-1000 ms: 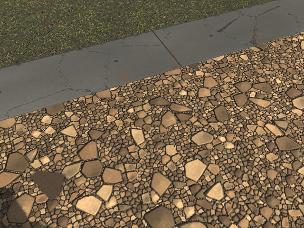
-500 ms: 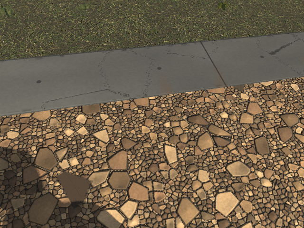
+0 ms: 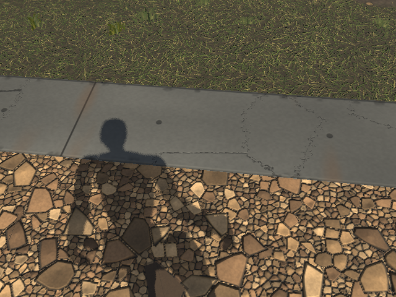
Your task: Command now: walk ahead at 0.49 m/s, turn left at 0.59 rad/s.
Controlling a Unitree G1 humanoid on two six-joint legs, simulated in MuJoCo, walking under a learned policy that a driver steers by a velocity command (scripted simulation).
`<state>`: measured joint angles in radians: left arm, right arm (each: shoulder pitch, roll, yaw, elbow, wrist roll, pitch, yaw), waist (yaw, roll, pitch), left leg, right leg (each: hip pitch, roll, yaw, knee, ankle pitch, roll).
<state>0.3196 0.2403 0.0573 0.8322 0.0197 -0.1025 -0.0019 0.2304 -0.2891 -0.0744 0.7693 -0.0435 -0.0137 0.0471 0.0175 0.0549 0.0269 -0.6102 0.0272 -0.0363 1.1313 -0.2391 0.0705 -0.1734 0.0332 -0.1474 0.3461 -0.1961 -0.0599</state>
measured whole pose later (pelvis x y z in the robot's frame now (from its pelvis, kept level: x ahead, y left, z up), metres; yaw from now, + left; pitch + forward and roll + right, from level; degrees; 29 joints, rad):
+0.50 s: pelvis +0.27 +0.07 +0.00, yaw +18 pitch +1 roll +0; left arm 0.21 0.26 0.04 0.75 0.04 -0.04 -0.01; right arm 0.29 -0.26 -0.06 0.80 -0.01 -0.03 0.01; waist 0.00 -0.02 0.06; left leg -0.24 -0.14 0.00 0.40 -0.18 0.13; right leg -0.56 -0.12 0.01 1.12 -0.32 0.02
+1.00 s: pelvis +0.56 +0.10 +0.00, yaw +18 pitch +0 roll +0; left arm 0.30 0.26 0.05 0.83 0.01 -0.05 -0.03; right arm 0.28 -0.27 -0.03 0.81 -0.05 -0.07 0.02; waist 0.00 0.03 0.05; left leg -0.42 0.00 -0.02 1.12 -0.30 0.04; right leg -0.27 0.09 -0.01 0.43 -0.17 -0.10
